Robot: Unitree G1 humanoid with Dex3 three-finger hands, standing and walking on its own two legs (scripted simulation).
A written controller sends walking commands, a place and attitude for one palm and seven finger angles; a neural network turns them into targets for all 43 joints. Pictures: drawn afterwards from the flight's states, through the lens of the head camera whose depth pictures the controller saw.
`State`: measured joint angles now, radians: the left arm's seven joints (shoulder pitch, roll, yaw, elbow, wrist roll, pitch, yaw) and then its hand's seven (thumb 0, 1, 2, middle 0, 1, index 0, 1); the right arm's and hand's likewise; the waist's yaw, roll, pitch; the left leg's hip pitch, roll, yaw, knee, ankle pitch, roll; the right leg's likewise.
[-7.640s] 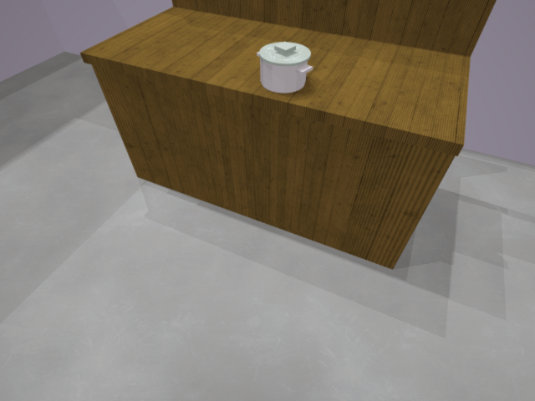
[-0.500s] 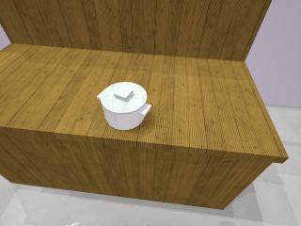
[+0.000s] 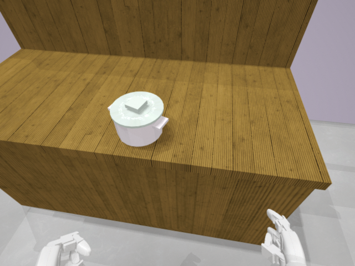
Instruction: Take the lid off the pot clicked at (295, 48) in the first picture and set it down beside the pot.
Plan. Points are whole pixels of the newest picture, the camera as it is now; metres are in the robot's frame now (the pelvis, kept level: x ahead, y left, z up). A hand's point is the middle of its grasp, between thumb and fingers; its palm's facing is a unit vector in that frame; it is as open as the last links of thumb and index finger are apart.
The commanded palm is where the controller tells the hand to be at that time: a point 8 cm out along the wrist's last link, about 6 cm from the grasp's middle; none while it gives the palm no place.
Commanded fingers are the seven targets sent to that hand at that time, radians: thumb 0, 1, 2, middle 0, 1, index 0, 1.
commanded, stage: raise the hand higher, near the body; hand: left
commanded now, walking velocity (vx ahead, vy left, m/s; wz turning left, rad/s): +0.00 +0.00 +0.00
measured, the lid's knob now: (136, 103) +0.54 +0.20 +0.05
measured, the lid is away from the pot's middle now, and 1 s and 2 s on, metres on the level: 0.00 0.00 0.00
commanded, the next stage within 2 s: reach forward and open the fingers in 0.88 s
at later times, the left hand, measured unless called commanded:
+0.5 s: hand (72, 234) +0.16 +0.24 +0.03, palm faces +0.26 -0.87 -0.41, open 3.1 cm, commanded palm +0.12 +0.27 +0.06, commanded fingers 0.00 0.90 0.90 -1.30 -1.50 -1.30 -1.50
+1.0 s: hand (57, 199) +0.20 +0.25 +0.10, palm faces +0.30 -0.86 -0.42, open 3.1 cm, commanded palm +0.16 +0.29 +0.13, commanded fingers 0.00 0.86 0.89 -1.25 -1.47 -1.25 -1.47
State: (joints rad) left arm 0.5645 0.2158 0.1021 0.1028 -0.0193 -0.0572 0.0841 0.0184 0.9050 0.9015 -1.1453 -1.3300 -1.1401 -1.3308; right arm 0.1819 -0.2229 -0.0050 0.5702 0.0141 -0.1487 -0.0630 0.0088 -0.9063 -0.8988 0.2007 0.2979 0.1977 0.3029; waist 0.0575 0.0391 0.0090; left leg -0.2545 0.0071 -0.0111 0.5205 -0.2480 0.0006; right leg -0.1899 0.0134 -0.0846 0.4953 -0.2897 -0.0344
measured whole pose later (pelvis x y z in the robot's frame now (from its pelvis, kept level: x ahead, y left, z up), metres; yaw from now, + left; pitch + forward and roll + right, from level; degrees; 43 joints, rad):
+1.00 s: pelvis +0.02 +0.02 +0.01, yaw -1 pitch -3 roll +0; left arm 0.59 0.30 0.21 -0.35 -0.02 -0.09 0.08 0.02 0.90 0.90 -1.30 -1.49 -1.29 -1.50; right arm 0.20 -0.19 0.02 0.60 0.01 -0.11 -0.05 0.01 -0.90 -0.90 0.20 0.30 0.20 0.30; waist 0.07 0.06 0.02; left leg -0.12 -0.02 0.03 0.43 -0.25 0.03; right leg -0.07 -0.01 -0.05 0.40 -0.28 0.00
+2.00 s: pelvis -0.01 +0.04 +0.01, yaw -1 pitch -1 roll -1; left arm 0.01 0.64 0.00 -0.10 0.79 -0.02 -0.25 0.00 -0.22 1.31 -0.84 -0.13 -0.83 -0.13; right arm 0.13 -0.28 0.01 0.58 0.05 0.09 0.00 0.01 -0.91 -0.90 0.20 0.30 0.20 0.30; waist 0.05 0.13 0.02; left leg -0.22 -0.04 0.02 0.41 -0.17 0.06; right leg -0.16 -0.03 -0.05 0.40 -0.21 0.02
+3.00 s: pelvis +0.02 +0.02 +0.00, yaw +0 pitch +3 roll +0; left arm -0.52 0.60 -0.13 0.32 0.83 0.10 -0.35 0.00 -0.28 1.38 -0.83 -0.08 -0.83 -0.08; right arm 0.16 -0.30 0.01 0.59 0.08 0.14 0.01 0.01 -0.91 -0.90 0.20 0.30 0.20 0.30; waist -0.01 0.10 0.00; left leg -0.29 -0.03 0.00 0.46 -0.23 0.04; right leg -0.23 -0.03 -0.07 0.46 -0.29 0.00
